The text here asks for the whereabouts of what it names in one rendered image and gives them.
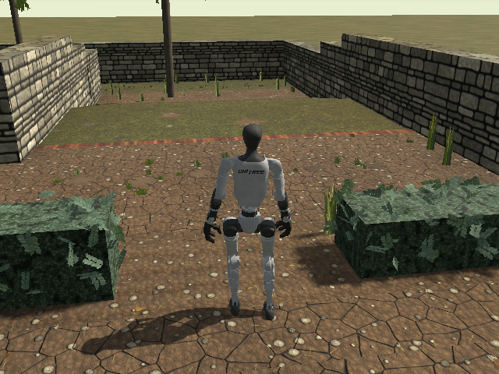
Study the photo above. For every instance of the robot left hand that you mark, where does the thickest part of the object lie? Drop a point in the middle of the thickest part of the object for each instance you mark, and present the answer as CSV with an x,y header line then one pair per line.
x,y
207,231

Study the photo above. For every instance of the left robot forearm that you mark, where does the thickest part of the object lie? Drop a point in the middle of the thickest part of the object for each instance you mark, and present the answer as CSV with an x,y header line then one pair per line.
x,y
213,209

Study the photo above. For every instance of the right robot forearm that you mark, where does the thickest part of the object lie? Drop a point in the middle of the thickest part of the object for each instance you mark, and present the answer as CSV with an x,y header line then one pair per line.
x,y
284,210

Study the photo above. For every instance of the robot right upper arm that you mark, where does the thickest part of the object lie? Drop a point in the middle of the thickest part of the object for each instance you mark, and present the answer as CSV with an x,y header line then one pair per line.
x,y
278,178

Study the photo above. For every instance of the robot right hand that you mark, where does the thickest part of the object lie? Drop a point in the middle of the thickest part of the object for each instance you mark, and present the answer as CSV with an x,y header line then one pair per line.
x,y
287,226

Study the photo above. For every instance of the humanoid robot head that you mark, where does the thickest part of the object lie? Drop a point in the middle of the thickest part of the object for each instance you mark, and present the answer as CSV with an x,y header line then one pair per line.
x,y
252,134

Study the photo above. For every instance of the humanoid robot torso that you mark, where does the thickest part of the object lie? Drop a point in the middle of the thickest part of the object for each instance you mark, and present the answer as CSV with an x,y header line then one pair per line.
x,y
250,189

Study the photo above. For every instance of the robot left upper arm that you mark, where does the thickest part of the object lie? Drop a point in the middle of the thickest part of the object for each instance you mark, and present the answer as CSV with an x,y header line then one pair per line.
x,y
222,178

